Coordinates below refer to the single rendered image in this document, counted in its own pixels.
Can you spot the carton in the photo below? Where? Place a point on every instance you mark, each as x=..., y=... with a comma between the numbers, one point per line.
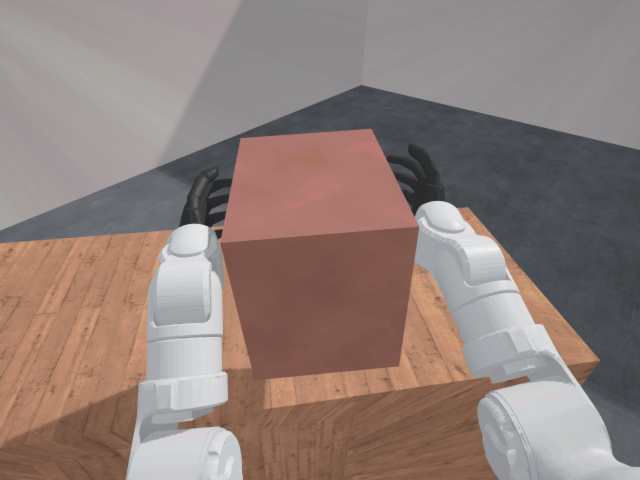
x=319, y=243

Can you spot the robot right upper arm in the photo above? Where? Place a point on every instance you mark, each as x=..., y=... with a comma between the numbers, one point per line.
x=546, y=430

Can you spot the robot left forearm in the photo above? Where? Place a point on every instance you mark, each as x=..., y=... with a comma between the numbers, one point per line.
x=184, y=378

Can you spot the robot right hand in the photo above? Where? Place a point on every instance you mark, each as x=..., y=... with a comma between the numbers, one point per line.
x=426, y=182

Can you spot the robot left upper arm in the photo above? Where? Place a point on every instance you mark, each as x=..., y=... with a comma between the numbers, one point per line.
x=210, y=453

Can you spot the robot left hand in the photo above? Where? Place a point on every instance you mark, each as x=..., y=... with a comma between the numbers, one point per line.
x=198, y=205

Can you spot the pedestal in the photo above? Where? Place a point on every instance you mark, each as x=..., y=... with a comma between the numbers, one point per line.
x=73, y=350

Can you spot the robot right forearm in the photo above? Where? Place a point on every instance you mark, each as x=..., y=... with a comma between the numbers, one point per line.
x=500, y=337

